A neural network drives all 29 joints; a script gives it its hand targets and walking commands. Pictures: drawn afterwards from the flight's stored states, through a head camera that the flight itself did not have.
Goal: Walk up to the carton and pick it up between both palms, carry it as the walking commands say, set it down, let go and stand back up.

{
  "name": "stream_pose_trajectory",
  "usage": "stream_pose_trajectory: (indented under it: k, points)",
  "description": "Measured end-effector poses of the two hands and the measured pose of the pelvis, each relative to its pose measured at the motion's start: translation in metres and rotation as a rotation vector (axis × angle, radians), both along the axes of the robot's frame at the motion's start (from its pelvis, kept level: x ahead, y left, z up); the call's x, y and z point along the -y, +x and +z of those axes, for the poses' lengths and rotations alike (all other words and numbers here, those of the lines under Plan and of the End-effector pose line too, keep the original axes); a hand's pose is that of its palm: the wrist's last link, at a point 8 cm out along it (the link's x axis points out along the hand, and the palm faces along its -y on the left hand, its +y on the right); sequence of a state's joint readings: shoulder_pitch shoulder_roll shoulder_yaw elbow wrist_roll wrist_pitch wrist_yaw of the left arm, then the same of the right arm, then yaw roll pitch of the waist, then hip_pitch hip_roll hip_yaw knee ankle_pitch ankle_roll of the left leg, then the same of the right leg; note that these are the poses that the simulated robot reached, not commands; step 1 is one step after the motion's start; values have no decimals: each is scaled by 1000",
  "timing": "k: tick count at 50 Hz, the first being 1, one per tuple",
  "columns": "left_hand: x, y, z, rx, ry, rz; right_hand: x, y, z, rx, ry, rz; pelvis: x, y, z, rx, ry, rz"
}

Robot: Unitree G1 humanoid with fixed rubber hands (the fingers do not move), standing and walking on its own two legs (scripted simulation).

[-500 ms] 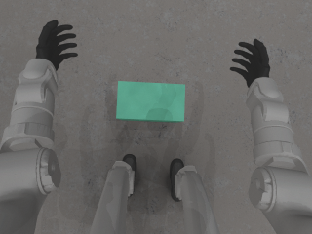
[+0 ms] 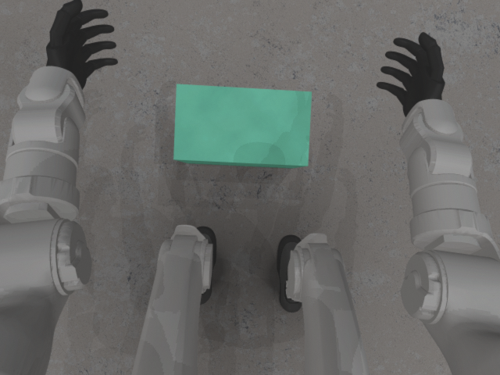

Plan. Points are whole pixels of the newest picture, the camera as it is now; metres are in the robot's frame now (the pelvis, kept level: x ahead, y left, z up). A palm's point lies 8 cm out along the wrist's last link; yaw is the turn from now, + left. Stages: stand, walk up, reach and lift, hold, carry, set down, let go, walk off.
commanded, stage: reach and lift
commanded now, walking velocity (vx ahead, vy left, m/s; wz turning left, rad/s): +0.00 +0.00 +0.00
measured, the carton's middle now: (242, 132) +0.48 +0.04 -0.44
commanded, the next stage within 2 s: none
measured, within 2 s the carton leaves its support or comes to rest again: neither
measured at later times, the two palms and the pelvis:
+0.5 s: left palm (115, 97) +0.50 +0.27 -0.26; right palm (370, 119) +0.50 -0.19 -0.26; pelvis -0.02 +0.00 -0.11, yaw +0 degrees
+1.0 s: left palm (143, 114) +0.49 +0.26 -0.36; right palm (350, 128) +0.50 -0.19 -0.36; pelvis -0.03 +0.00 -0.18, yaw +1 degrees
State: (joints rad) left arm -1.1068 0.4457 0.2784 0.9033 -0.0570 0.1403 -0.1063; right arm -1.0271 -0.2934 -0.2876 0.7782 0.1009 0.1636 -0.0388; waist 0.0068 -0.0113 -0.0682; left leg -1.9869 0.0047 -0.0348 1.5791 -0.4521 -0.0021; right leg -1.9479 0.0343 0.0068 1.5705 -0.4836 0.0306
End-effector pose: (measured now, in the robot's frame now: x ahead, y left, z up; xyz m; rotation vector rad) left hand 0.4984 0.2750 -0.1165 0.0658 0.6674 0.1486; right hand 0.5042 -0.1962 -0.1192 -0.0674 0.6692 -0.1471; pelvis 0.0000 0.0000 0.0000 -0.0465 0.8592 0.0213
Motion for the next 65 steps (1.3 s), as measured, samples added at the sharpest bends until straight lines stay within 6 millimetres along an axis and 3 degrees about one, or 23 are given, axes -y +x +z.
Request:
stream_pose_trajectory:
  k: [24,42,48,65]
  points:
    - [2,-1,-139,-31,-9,18,-6,-2,-139,-37,1,-12,-1,-21,-109,70,4,-5]
    - [11,-12,-237,-79,0,54,-13,-10,-236,-91,13,-3,2,-29,-172,198,20,-8]
    - [18,-10,-248,-75,-3,51,-7,-4,-240,-73,7,-14,2,-28,-181,239,23,-8]
    - [23,-11,-243,-78,2,58,-16,-6,-238,-86,10,-10,2,-32,-184,247,21,-6]
